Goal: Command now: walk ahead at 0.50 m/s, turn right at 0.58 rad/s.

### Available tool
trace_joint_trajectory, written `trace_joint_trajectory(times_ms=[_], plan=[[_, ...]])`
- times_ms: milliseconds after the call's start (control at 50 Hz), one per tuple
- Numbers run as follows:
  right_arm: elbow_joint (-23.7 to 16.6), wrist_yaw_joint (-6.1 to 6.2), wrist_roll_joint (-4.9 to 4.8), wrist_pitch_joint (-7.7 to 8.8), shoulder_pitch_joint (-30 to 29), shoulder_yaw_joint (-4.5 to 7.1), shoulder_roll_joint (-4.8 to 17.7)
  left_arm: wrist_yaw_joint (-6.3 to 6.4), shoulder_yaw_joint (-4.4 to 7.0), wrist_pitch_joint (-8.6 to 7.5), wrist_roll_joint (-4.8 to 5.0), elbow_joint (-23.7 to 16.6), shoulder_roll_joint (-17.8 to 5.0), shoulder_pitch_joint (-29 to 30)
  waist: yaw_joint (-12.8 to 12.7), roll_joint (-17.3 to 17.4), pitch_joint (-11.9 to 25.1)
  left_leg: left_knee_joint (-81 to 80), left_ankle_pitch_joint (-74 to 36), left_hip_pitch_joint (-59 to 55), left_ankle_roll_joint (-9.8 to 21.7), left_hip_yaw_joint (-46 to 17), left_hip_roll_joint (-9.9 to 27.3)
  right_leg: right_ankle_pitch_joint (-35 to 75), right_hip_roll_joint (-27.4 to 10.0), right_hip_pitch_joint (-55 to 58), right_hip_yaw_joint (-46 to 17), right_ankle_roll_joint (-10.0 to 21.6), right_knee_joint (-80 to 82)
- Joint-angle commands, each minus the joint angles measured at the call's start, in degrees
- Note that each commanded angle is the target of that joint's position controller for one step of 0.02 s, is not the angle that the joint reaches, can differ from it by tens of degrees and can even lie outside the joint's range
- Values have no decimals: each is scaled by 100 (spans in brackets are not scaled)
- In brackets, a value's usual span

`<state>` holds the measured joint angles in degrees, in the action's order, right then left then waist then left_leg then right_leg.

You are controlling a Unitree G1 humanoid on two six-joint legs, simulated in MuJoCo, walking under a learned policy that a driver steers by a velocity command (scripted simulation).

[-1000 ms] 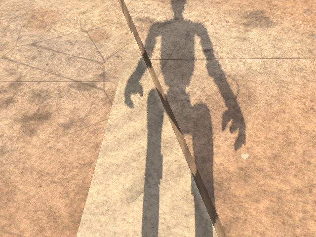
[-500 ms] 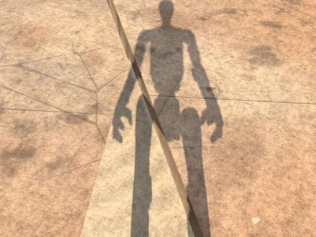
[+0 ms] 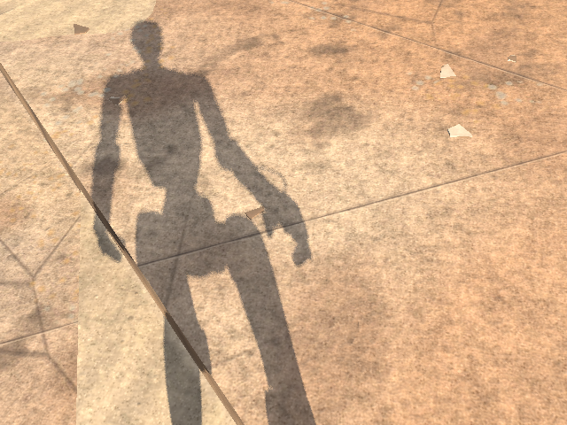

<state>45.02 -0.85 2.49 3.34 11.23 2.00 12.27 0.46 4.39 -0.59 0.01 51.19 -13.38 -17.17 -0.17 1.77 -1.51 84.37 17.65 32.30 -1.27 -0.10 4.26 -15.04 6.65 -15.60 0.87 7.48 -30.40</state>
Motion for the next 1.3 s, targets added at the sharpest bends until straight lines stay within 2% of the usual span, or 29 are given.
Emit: trace_joint_trajectory(times_ms=[20,80,160,180,240,280,320,360,380,400,420,440,460,480,500,520,540,560,600,620,660,740,840,900,940,1000,1040,1100,1300], plan=[[-497,-53,92,-143,230,22,174,43,119,-206,18,-247,-676,-182,241,-205,133,988,-73,1544,-96,109,27,2188,-1380,335,-1853,981,1190],[-1016,-44,94,-233,-540,-53,189,54,109,-294,-35,-197,-741,-471,73,-392,24,612,-67,2163,-114,318,96,1768,-1157,114,-1918,905,1433],[-1356,-28,84,-273,-1124,-74,343,117,76,-397,-56,-13,-704,-983,-157,-461,-27,-837,-448,2535,-41,429,234,2304,-1339,1159,-1757,679,1892],[-1348,-2,47,-307,-1133,-97,235,142,85,-409,-111,88,-714,-1191,-244,-732,92,-558,-270,2896,48,464,241,2584,-1474,1872,-1780,701,1830],[-1583,76,21,-301,-1464,-83,257,213,102,-424,-238,260,-721,-1649,-425,-781,-144,241,672,4550,339,340,316,3481,-1986,3467,-1641,658,1626],[-1929,103,-8,-238,-2034,-159,210,235,62,-366,-255,311,-648,-1703,-511,-514,-461,207,1554,5101,439,453,279,3735,-2032,3584,-1293,509,1748],[-2161,100,-54,-182,-2321,-244,95,251,25,-322,-324,458,-604,-1793,-579,-559,-549,267,1763,5207,603,558,220,4541,-2100,3702,-1000,362,1919],[-1981,-89,-92,-204,-1508,-382,-29,214,-52,-210,-108,186,-568,-961,-85,-133,-69,-2126,520,1583,820,1207,-136,6360,-1499,1751,-192,156,2129],[-1638,-147,-158,-256,-620,-247,189,152,-43,-224,-3,105,-714,-1011,161,-187,658,-2462,-327,-453,787,1497,-643,7705,-1478,1115,-302,230,1566],[-1306,-109,-266,-383,661,-73,451,51,98,-276,44,77,-1316,-926,796,-723,1582,-2550,-245,-1989,879,1258,-1002,8843,-1788,1053,-307,66,351],[-1047,-99,-315,-404,1185,88,765,-84,171,-371,319,-134,-1492,-769,1134,-60,2099,-3353,-820,-3306,1068,707,-975,8431,-1259,343,-43,-320,-1074],[-753,-66,-284,-357,1875,289,1242,-195,120,-451,441,-229,-1314,-626,1502,1324,2606,-5120,-1363,-4440,2110,-2036,597,2917,-69,-934,-14,-798,-4324],[-894,84,-267,-338,1215,308,1485,-242,39,-547,61,-260,-985,-876,836,1783,3524,-6039,-2965,-4178,2364,-4807,1354,-265,393,-898,-544,-819,-6614],[-1051,183,-225,-347,374,298,1288,-221,-6,-496,-102,-449,-683,-515,353,485,2931,-6050,-2198,-3173,2125,-4616,1170,-48,39,-1138,-794,-780,-7221],[-925,273,-161,-322,122,251,1034,-153,-99,-392,-168,-672,-387,-20,221,-527,1809,-5955,-1334,-2220,1841,-3894,942,14,-290,-1522,-603,-728,-7140],[-746,338,-100,-296,84,234,832,-47,-196,-289,-222,-881,-144,314,85,-874,850,-5935,-1347,-1447,1682,-3270,700,-132,-501,-1942,-537,-644,-7103],[-571,367,-113,-288,180,191,617,44,-240,-161,-233,-1032,-70,432,-51,-809,416,-6011,-1352,-952,1562,-2811,446,-83,-646,-2149,-525,-643,-7093],[-510,350,-69,-245,290,158,493,118,-282,-51,-211,-1214,-46,477,-57,-378,260,-6019,-1441,-924,1534,-2534,172,-237,-643,-2411,-499,-599,-7129],[-461,347,-67,-147,356,153,490,185,-387,45,-143,-1536,97,663,-144,-412,279,-6107,-2183,-1022,1529,-1931,115,-356,-687,-2757,-591,-595,-6893],[-476,338,-98,-83,453,125,494,213,-369,60,-208,-1625,15,800,-153,-682,391,-6153,-2390,-1212,1395,-1885,93,-211,-752,-2902,-696,-630,-6699],[-749,272,-118,-18,299,173,780,238,-290,195,-252,-1619,-338,663,-204,-881,338,-6491,-3140,-1156,884,-1697,0,171,-843,-2708,-435,-778,-5332],[-960,337,-184,-178,598,217,1028,198,-290,438,-234,-1814,-248,1015,77,3,650,-6544,-3855,-2051,45,-1721,-88,602,-691,-2993,-185,-1029,-4608],[-1292,413,-126,-423,667,119,908,223,-172,595,-192,-1631,-358,971,281,274,677,-6738,-3591,-2984,-313,-1576,30,528,-718,-3169,-61,-1210,-4231],[-1210,439,-87,-438,915,-10,640,198,-123,604,-129,-1380,-342,851,408,149,653,-6836,-3339,-3410,-225,-1470,225,391,-685,-3013,-273,-1221,-3988],[-1121,470,-44,-401,1036,-50,597,198,-100,631,-74,-1254,-359,908,513,37,450,-6907,-2733,-3636,-64,-1414,416,324,-518,-3126,-726,-1182,-3880],[-1116,529,-35,-336,883,-41,652,211,7,636,-115,-1082,-551,748,460,77,219,-6955,-2489,-3718,79,-1334,707,227,-213,-3199,-1351,-1145,-4009],[-1143,541,-86,-306,738,-14,695,218,84,599,-171,-1008,-723,652,387,18,172,-6919,-2743,-3754,125,-1228,749,155,-161,-3178,-1334,-1181,-4143],[-1091,535,-129,-262,762,2,661,185,116,574,-173,-931,-733,520,353,-27,194,-6802,-3412,-3832,215,-977,697,38,-210,-3058,-1154,-1228,-4125],[-856,411,-24,-133,928,62,561,60,85,617,-175,-1251,-634,726,264,149,127,-6639,-3978,-3665,1090,-552,914,-282,-531,-2933,-602,-1167,-3778]])
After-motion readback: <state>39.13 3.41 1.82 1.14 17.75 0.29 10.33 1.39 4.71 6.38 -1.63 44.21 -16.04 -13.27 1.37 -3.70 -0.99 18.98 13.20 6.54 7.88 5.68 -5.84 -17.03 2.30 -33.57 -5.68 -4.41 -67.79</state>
